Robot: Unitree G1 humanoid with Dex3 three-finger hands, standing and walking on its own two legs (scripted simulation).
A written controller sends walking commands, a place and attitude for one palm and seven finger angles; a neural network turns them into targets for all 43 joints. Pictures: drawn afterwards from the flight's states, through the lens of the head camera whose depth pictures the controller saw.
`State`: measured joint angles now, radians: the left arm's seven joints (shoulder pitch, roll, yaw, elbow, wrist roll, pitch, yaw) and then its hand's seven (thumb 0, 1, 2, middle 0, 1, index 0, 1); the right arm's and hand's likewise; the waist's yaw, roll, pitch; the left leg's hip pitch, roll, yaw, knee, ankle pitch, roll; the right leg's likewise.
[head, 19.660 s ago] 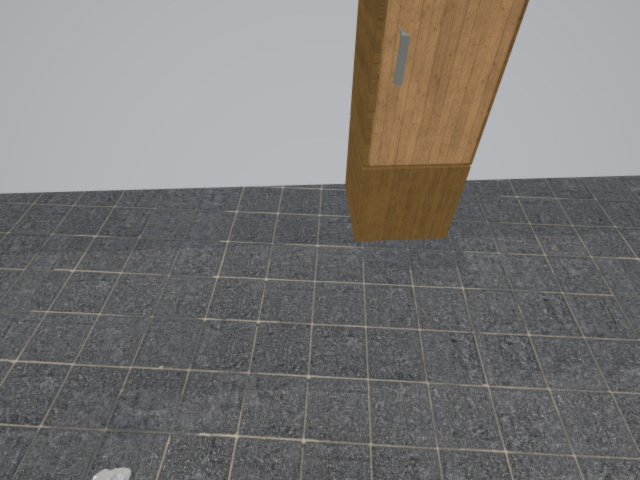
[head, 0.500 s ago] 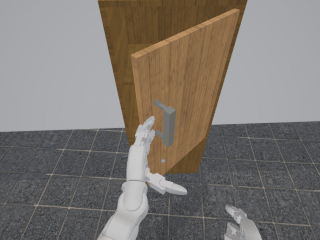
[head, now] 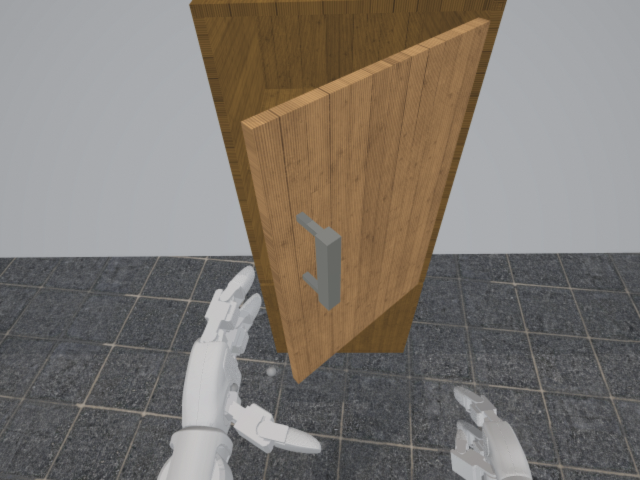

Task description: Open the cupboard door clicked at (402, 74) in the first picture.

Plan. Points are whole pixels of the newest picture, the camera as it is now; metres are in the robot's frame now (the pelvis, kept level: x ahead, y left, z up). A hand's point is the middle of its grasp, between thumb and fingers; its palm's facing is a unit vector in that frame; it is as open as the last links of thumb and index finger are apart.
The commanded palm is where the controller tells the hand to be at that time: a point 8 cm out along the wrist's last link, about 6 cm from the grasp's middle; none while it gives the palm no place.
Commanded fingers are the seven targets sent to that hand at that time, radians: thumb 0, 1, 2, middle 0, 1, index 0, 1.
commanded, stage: slide the hand sideways off the handle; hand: left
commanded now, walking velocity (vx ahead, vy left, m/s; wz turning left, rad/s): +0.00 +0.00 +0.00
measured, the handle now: (317, 262) +0.37 +0.03 +0.09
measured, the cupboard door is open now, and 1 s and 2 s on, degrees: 41 41 41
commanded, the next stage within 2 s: draw the hand back to the body in 0.10 s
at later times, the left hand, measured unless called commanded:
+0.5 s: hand (214, 374) +0.21 +0.12 +0.10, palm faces +0.06 -1.00 -0.07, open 16.3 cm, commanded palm +0.17 +0.18 +0.12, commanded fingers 0.00 -0.50 0.30 -0.15 -0.30 -0.15 -0.30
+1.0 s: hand (83, 363) +0.19 +0.23 +0.15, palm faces +0.24 -0.92 -0.31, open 13.9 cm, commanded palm +0.15 +0.27 +0.17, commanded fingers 0.00 0.23 0.62 -0.18 -0.30 -0.18 -0.30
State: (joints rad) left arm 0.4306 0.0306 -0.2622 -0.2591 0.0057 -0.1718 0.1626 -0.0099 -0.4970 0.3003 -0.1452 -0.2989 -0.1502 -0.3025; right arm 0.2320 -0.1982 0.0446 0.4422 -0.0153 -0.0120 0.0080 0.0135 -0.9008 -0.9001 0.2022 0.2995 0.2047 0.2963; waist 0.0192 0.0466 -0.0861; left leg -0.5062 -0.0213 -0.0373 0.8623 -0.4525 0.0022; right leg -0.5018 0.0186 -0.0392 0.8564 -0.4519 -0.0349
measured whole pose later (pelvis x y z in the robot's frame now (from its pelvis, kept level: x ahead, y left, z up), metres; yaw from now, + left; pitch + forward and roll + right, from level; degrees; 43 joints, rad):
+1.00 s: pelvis +0.00 +0.04 +0.03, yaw +0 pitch -2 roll -1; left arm 0.53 0.29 0.10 -0.45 -0.03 -0.06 0.10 -0.01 -0.09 0.47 -0.16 -0.30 -0.17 -0.30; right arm 0.23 -0.20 0.09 0.57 -0.01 -0.14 -0.09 0.01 -0.90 -0.90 0.20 0.30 0.21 0.30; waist 0.05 0.05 -0.02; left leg -0.23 -0.04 -0.02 0.61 -0.35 0.05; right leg -0.21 0.00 -0.02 0.55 -0.32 0.01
